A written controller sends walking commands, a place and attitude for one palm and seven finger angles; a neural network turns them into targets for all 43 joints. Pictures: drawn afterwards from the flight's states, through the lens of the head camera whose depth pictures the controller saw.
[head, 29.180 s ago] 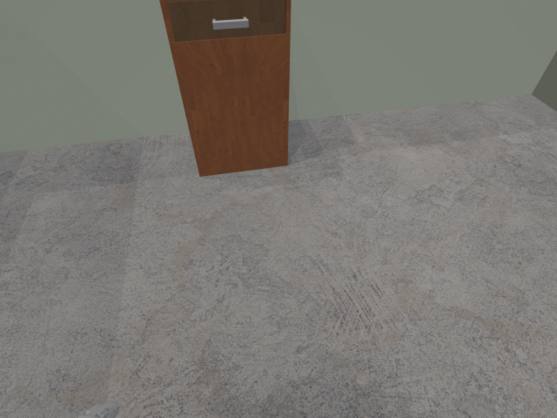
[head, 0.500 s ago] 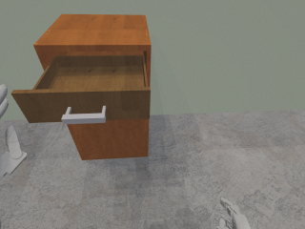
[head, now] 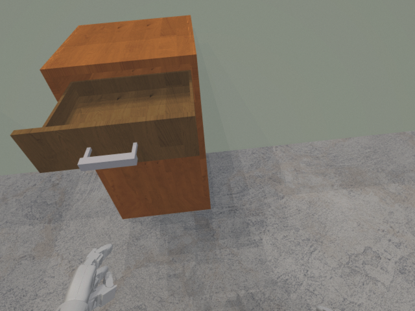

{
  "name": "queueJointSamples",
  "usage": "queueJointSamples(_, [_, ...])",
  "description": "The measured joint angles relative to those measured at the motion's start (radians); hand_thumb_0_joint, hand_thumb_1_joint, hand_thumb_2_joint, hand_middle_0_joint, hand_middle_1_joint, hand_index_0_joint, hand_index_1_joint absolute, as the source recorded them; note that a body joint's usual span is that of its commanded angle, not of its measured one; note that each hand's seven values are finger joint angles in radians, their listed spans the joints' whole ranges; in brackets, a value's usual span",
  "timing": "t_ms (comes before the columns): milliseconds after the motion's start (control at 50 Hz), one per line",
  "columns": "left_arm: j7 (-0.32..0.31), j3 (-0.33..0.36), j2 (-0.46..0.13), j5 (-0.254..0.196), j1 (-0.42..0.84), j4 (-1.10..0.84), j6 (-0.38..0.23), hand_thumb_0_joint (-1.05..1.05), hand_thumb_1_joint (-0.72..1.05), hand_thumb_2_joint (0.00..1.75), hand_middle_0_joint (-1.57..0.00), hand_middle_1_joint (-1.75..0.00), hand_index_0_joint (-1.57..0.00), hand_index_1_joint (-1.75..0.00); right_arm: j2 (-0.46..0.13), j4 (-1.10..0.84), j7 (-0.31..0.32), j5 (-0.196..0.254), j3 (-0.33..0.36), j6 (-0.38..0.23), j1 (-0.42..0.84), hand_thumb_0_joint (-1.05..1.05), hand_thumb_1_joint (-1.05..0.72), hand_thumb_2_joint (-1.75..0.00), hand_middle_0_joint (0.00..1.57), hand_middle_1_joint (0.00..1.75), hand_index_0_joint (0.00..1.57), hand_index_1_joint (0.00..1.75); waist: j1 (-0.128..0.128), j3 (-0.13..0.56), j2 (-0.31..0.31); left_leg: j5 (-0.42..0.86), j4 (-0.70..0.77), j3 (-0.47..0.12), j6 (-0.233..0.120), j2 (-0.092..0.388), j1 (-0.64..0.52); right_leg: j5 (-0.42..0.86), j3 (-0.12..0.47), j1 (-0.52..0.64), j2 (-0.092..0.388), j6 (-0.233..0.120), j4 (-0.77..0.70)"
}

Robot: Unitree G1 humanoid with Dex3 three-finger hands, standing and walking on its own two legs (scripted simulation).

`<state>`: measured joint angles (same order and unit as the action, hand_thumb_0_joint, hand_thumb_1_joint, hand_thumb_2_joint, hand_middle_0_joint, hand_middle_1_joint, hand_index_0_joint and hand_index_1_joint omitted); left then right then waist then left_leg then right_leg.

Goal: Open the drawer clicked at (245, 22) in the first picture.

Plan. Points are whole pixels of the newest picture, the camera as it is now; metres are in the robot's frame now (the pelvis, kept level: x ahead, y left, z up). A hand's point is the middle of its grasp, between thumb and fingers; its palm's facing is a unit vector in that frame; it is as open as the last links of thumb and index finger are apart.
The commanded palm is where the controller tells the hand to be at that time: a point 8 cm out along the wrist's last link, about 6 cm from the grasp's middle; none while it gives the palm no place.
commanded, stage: let the arm hang, fingers relaxed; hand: left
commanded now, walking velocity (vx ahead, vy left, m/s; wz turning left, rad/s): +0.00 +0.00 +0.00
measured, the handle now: (110, 155) +0.48 +0.27 +0.04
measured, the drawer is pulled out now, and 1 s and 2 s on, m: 0.30 0.30 0.30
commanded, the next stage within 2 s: look to check the result in 0.92 s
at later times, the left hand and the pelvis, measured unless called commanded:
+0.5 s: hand out of the picture -0.02 +0.19 -0.14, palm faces +0.02 -0.97 -0.26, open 7.3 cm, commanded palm none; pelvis -0.01 +0.00 +0.03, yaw -1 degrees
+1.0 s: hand out of the picture -0.01 +0.16 -0.15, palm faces +0.01 -0.98 -0.18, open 7.3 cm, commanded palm none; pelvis -0.01 +0.00 +0.03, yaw -2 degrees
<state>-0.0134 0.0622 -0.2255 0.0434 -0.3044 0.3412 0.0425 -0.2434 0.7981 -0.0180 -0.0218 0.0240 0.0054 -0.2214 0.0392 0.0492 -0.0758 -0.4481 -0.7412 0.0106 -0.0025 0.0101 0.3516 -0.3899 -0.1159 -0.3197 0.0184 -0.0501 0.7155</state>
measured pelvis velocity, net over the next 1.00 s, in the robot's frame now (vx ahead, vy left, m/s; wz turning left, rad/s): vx -0.01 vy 0.00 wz -0.04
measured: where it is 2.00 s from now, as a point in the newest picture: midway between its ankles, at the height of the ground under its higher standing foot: outside the picture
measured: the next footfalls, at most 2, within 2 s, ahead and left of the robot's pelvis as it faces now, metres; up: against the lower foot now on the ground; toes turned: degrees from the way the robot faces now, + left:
none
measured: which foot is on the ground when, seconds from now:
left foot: down 0.00-1.00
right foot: down 0.00-1.00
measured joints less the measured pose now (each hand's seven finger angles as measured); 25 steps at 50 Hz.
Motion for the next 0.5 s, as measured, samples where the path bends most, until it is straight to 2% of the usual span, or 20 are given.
queueJointSamples(20, [0.003, -0.021, 0.023, 0.000, 0.002, 0.087, 0.014, 0.01, 0.91, 0.90, -0.20, -0.30, -0.20, -0.30, 0.007, 0.008, 0.001, -0.003, -0.002, 0.010, -0.004, 0.01, -0.91, -0.90, 0.20, 0.30, 0.20, 0.30, 0.001, -0.019, 0.017, -0.005, -0.002, -0.003, 0.000, 0.000, -0.010, -0.003, 0.000, 0.009, -0.002, -0.003, 0.004])
queueJointSamples(80, [0.010, -0.063, 0.070, -0.011, -0.021, 0.298, 0.036, 0.01, 0.91, 0.90, -0.20, -0.30, -0.20, -0.30, 0.036, 0.038, 0.006, -0.005, -0.011, 0.018, -0.028, 0.01, -0.91, -0.90, 0.20, 0.30, 0.20, 0.30, 0.000, -0.073, 0.088, 0.130, 0.055, -0.001, 0.013, 0.002, -0.058, -0.003, 0.006, 0.041, -0.006, -0.004, -0.003])
queueJointSamples(100, [-0.001, -0.045, 0.082, -0.030, -0.027, 0.346, 0.032, 0.00, 0.94, 0.90, -0.20, -0.30, -0.20, -0.30, 0.046, 0.051, 0.010, -0.006, -0.016, 0.015, -0.043, 0.01, -0.91, -0.90, 0.20, 0.30, 0.20, 0.30, -0.003, -0.082, 0.107, 0.126, 0.069, -0.004, 0.017, 0.004, -0.067, 0.013, 0.003, 0.051, -0.009, -0.001, -0.023])
queueJointSamples(140, [-0.017, -0.015, 0.063, -0.038, -0.018, 0.412, 0.018, -0.04, 1.00, 0.90, -0.21, -0.30, -0.21, -0.30, 0.060, 0.084, 0.017, -0.005, -0.024, 0.014, -0.072, 0.01, -0.91, -0.90, 0.20, 0.30, 0.20, 0.30, -0.023, -0.098, 0.128, 0.126, 0.102, -0.015, 0.023, 0.011, -0.078, 0.050, -0.008, 0.075, -0.020, -0.002, -0.081])
queueJointSamples(200, [-0.007, -0.017, 0.030, -0.032, -0.017, 0.504, 0.009, -0.04, 1.01, 0.90, -0.21, -0.30, -0.21, -0.30, 0.066, 0.127, 0.028, -0.005, -0.025, 0.024, -0.096, 0.01, -0.91, -0.90, 0.20, 0.30, 0.20, 0.30, -0.040, -0.111, 0.118, 0.160, 0.167, -0.024, 0.025, 0.024, -0.091, 0.089, -0.016, 0.103, -0.038, -0.010, -0.175])
queueJointSamples(280, [-0.003, -0.025, 0.018, -0.032, -0.034, 0.610, -0.004, -0.03, 0.98, 0.90, -0.21, -0.30, -0.21, -0.30, 0.062, 0.169, 0.040, 0.001, -0.019, 0.022, -0.104, 0.01, -0.91, -0.90, 0.20, 0.30, 0.20, 0.30, -0.042, -0.124, 0.083, 0.195, 0.226, -0.016, 0.021, 0.024, -0.113, 0.131, -0.009, 0.126, -0.041, -0.007, -0.244])
queueJointSamples(400, [-0.009, -0.039, 0.030, -0.034, -0.046, 0.716, -0.009, 0.00, 0.94, 0.90, -0.20, -0.30, -0.20, -0.30, 0.068, 0.222, 0.046, 0.008, -0.021, 0.021, -0.102, 0.01, -0.91, -0.90, 0.20, 0.30, 0.20, 0.30, -0.039, -0.112, 0.037, 0.215, 0.277, 0.004, 0.013, 0.016, -0.158, 0.150, 0.010, 0.159, -0.035, 0.002, -0.280])
queueJointSamples(500, [-0.012, -0.048, 0.054, -0.035, -0.022, 0.753, -0.018, 0.00, 0.92, 0.90, -0.20, -0.30, -0.20, -0.30, 0.091, 0.259, 0.046, 0.005, -0.030, 0.017, -0.086, 0.01, -0.92, -0.90, 0.20, 0.30, 0.20, 0.30, -0.038, -0.108, 0.024, 0.233, 0.307, 0.014, 0.009, 0.011, -0.177, 0.161, 0.020, 0.167, -0.030, 0.005, -0.292])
